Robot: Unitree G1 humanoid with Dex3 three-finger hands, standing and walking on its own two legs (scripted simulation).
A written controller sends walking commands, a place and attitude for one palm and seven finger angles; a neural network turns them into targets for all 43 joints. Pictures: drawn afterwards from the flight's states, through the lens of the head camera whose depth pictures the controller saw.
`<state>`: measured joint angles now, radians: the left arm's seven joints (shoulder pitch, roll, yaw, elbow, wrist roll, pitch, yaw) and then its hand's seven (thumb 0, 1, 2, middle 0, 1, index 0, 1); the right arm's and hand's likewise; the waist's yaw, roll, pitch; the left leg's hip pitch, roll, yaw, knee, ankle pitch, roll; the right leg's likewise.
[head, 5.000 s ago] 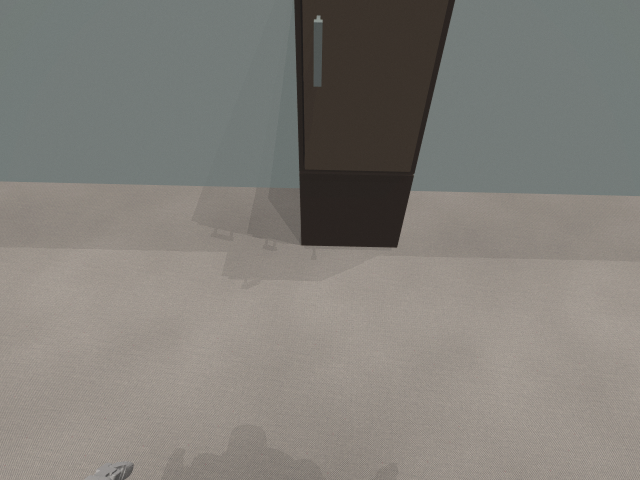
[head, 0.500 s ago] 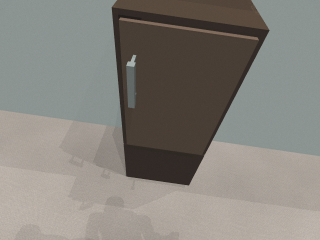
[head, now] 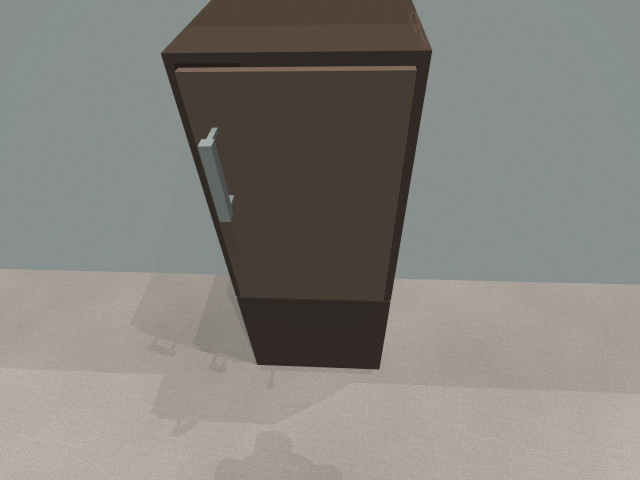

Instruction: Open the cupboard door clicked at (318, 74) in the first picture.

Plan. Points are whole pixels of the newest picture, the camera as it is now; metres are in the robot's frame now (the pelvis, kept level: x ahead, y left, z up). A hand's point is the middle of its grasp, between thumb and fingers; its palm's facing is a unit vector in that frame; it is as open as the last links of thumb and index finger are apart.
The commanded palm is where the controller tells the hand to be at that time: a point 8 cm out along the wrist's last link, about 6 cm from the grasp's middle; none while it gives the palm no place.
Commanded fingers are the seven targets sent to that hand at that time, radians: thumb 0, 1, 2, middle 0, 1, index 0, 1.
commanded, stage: come to a stop and stand still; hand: left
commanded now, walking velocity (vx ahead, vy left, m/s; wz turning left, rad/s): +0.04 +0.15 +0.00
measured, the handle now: (220, 176) +0.60 +0.23 +0.06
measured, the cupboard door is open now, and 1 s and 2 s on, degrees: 0 0 0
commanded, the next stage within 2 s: look again from close up in 0.64 s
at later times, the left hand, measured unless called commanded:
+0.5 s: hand out of the picture -0.03 +0.21 -0.18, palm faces +0.10 -0.98 -0.17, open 7.4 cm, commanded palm none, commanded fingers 0.00 0.90 0.90 -0.20 -0.30 -0.20 -0.30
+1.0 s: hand out of the picture -0.02 +0.21 -0.17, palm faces +0.07 -0.97 -0.24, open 7.4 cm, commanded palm none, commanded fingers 0.00 0.90 0.90 -0.20 -0.30 -0.20 -0.30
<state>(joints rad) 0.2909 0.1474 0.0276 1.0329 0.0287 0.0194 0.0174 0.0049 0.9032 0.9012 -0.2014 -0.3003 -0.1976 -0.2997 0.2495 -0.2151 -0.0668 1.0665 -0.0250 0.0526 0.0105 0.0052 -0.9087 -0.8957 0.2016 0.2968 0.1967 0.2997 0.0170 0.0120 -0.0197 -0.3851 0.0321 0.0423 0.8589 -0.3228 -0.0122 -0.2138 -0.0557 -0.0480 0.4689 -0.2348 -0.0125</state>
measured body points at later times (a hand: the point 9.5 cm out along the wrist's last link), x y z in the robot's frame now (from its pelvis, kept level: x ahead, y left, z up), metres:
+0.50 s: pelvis -0.01 +0.05 +0.00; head -0.01 +0.05 +0.45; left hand -0.04 +0.27 -0.17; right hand +0.01 -0.18 -0.16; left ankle -0.05 +0.15 -0.74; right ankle +0.01 -0.11 -0.74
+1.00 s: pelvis -0.01 +0.03 -0.01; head -0.01 +0.00 +0.44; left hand -0.02 +0.26 -0.16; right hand +0.00 -0.18 -0.18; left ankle -0.05 +0.15 -0.74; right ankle +0.01 -0.11 -0.74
